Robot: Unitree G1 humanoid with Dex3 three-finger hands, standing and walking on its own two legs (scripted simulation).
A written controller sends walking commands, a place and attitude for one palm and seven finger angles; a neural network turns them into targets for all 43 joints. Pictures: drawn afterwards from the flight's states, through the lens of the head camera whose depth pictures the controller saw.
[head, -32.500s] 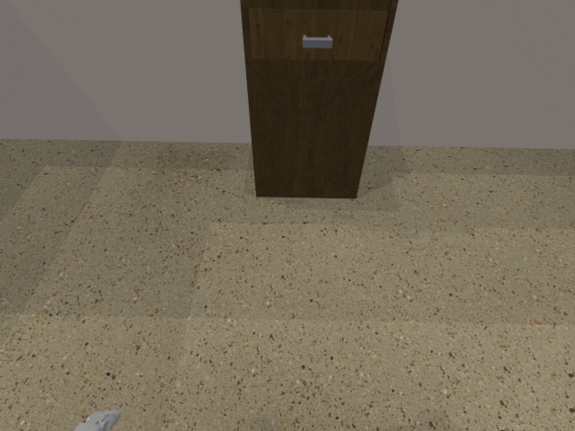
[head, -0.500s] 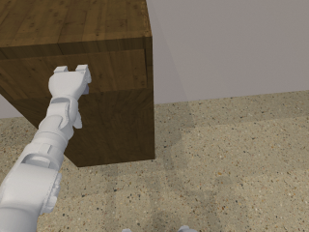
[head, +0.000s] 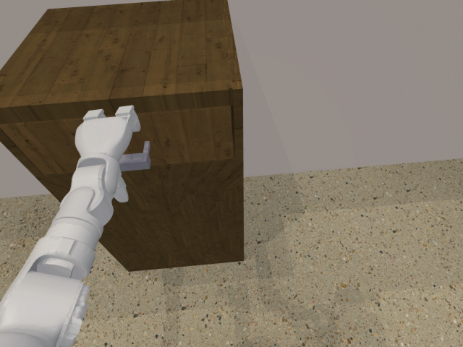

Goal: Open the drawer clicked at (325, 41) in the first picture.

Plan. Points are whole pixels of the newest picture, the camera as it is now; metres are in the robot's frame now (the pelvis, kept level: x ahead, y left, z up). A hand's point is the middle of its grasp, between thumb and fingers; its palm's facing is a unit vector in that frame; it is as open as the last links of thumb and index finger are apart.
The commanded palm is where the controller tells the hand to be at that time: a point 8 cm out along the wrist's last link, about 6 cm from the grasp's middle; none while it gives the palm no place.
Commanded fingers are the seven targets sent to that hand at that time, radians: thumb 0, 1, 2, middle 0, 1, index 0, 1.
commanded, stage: lift the fingers back up to retry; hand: left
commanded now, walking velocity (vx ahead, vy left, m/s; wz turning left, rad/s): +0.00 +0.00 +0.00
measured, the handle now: (126, 154) +0.49 +0.24 +0.02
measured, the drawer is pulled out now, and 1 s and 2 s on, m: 0.00 0.00 0.00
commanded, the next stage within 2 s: re-aim the fingers above the handle in 0.14 s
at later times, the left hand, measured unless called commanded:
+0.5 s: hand (113, 167) +0.41 +0.23 +0.08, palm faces -0.02 -0.01 -1.00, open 13.8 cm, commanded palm +0.40 +0.22 +0.14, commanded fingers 0.00 -0.50 0.30 -0.30 -1.20 -0.30 -1.20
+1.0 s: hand (111, 173) +0.40 +0.23 +0.08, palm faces -0.07 -0.01 -1.00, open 13.8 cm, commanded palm +0.39 +0.21 +0.14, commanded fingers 0.00 -0.50 0.30 -0.30 -1.20 -0.30 -1.20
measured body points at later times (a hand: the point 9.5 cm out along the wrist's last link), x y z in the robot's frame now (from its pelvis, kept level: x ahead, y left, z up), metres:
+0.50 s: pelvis +0.01 -0.02 +0.00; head +0.05 -0.04 +0.45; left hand +0.41 +0.23 +0.13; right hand +0.15 -0.26 -0.13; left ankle -0.03 +0.10 -0.73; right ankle -0.02 -0.12 -0.73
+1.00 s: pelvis -0.01 -0.02 +0.00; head +0.03 -0.05 +0.45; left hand +0.40 +0.23 +0.13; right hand +0.09 -0.29 -0.14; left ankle -0.03 +0.10 -0.73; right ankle -0.02 -0.12 -0.73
